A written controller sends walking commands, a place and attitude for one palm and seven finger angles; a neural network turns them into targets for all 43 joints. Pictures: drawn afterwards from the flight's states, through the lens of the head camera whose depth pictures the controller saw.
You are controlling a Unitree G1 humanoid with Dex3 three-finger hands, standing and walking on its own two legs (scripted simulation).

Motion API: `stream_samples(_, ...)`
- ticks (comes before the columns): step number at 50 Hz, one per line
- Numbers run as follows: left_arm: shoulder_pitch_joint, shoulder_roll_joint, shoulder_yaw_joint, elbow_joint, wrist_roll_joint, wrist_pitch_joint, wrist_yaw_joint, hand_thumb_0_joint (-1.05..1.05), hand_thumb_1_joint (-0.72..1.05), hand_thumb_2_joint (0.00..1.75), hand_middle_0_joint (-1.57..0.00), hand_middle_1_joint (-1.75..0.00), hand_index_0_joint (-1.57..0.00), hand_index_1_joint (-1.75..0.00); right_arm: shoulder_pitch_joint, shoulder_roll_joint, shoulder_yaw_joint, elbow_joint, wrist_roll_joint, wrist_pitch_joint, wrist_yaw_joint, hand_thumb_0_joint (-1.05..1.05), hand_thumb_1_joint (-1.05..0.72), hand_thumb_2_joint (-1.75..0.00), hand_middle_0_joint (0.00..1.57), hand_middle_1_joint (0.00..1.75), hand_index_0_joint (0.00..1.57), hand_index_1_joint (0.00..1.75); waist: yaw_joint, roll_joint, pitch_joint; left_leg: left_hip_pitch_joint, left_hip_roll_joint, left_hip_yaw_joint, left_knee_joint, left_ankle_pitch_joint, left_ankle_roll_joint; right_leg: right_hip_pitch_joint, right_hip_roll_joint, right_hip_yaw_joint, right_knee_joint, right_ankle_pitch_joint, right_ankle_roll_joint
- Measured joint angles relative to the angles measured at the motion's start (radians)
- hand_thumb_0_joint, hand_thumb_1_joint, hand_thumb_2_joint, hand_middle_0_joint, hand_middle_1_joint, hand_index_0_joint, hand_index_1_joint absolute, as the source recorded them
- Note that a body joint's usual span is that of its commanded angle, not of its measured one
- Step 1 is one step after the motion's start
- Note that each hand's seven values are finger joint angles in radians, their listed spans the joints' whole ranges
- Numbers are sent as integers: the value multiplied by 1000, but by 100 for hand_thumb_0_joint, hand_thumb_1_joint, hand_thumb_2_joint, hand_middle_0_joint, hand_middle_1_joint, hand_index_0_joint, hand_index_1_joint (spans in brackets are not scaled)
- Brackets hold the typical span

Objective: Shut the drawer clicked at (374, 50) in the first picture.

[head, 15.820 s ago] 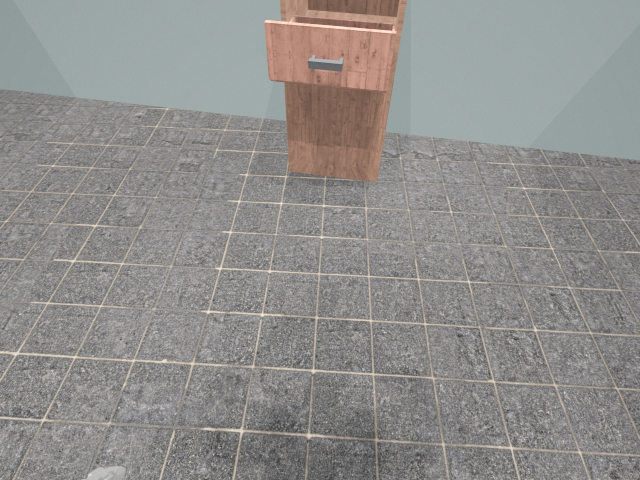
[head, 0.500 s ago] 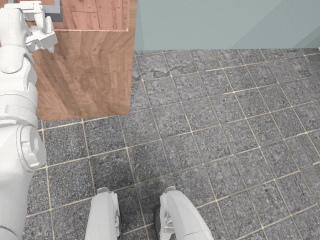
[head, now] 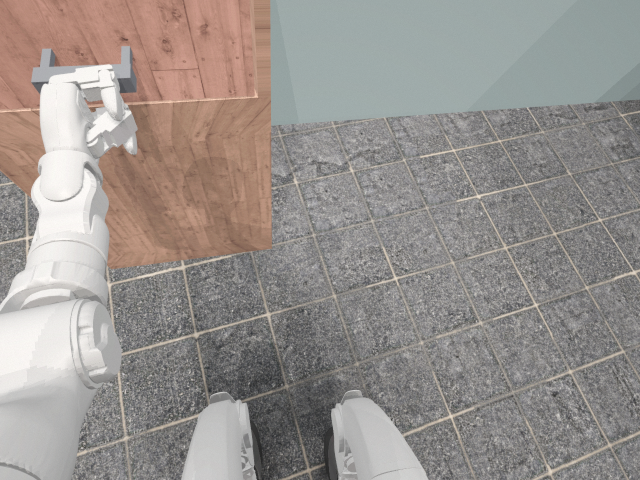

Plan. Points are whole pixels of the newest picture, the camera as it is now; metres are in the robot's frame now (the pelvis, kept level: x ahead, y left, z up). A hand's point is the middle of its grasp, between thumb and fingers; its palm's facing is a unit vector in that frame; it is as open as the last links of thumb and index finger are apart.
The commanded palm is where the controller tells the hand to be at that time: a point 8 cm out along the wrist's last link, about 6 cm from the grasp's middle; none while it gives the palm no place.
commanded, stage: pull the fist back off the drawer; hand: left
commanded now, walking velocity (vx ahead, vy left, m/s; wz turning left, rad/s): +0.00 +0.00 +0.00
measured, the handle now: (87, 67) +0.62 +0.23 +0.06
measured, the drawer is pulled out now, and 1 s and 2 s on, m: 0.00 0.00 0.00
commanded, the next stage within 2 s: draw the hand back to the body in 0.12 s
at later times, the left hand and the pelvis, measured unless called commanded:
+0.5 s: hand (88, 155) +0.45 +0.19 +0.10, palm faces +0.09 -0.99 -0.04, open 3.3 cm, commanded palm +0.41 +0.24 +0.12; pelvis +0.05 -0.01 +0.05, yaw +2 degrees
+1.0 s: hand out of the picture +0.32 +0.22 +0.19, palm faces +0.30 -0.91 -0.27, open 3.3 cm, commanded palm +0.27 +0.26 +0.21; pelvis +0.05 -0.01 +0.11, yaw +3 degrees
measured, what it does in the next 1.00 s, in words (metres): rises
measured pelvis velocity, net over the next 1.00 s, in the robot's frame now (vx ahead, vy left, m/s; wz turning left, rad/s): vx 0.05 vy -0.01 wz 0.06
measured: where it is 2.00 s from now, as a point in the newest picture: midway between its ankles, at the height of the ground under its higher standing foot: outside the picture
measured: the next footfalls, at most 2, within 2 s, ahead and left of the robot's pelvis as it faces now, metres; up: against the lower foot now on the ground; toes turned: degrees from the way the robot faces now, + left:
none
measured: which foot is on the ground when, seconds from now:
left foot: down 0.00-1.00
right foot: down 0.00-1.00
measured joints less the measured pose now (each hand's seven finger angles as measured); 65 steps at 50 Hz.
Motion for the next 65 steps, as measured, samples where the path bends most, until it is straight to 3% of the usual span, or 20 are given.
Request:
stream_samples(4, 76, -27, 18, -43, -14, -24, -4, 2, 89, 91, -140, -160, -140, -160, -11, 4, -9, -13, 6, 10, -1, 0, -91, -89, 20, 30, 20, 30, 14, -6, -6, 41, 2, 10, -17, -13, -3, 35, 2, 11, -15, -10, -1)
stream_samples(13, 155, -60, -18, -99, -46, -64, -40, 2, 90, 90, -140, -160, -140, -160, -58, 2, -33, -10, 18, 30, -5, 0, -91, -89, 20, 30, 20, 30, 51, -23, -12, 92, -8, 2, -34, -34, -13, 92, -4, 3, -33, -36, -7)
stream_samples(17, 267, -94, -37, -257, -78, -38, -54, 2, 90, 90, -140, -160, -140, -160, -73, 0, -48, -28, 33, 44, -7, 0, -91, -89, 20, 30, 20, 30, 68, -21, -9, 145, -7, 8, -69, -35, -15, 142, -3, 9, -70, -32, -7)
stream_samples(23, 497, -158, -92, -483, -135, 38, -55, 2, 90, 90, -140, -160, -140, -160, -74, 5, -42, -62, 67, 48, -17, 0, -91, -89, 20, 30, 20, 30, 104, -18, -6, 315, -14, 25, -194, -9, -16, 306, -5, 25, -197, 1, -3)
stream_samples(29, 636, -175, -129, -600, -165, 62, -49, 2, 90, 90, -140, -160, -140, -160, -94, 6, -35, -79, 79, 20, -31, 0, -91, -89, 20, 30, 20, 30, 129, -21, -5, 447, -26, 18, -278, 14, -21, 444, -10, 16, -286, 23, -6)
stream_samples(37, 789, -187, -167, -756, -212, 122, -108, 2, 90, 90, -140, -160, -140, -160, -139, -8, -31, -102, 93, -16, -51, 0, -91, -89, 20, 30, 20, 30, 158, -11, 5, 581, -39, 14, -355, 43, -22, 580, -19, 11, -362, 49, -6)
stream_samples(42, 912, -173, -231, -905, -102, 237, 52, 1, 90, 90, -140, -160, -140, -160, -179, 5, -21, -110, 92, 2, -98, 1, -91, -89, 20, 30, 20, 30, 186, -18, 42, 728, -50, 36, -477, 92, -23, 709, -27, 31, -463, 93, -3)
stream_samples(48, 1011, -171, -246, -1028, -58, 329, 162, 2, 90, 90, -140, -160, -140, -160, -217, 11, -1, -101, 86, -11, -131, 1, -91, -89, 20, 30, 20, 30, 212, -16, 87, 894, -64, 41, -632, 158, -22, 871, -35, 33, -611, 157, -4)
stream_samples(57, 1187, -175, -222, -1258, -55, 352, 183, 2, 90, 90, -140, -160, -140, -160, -238, 17, 8, -81, 65, -55, -119, 1, -90, -89, 20, 30, 20, 30, 240, -7, 124, 1060, -73, 44, -779, 214, -25, 1036, -37, 35, -761, 216, -5)
stream_samples(65, 1361, -160, -162, -1456, -59, 348, 182, 1, 89, 90, -140, -160, -140, -160, -221, 21, -4, -66, 51, -81, -106, 1, -90, -89, 20, 30, 20, 30, 254, 4, 133, 1118, -70, 42, -819, 225, -30, 1099, -33, 33, -811, 232, -8)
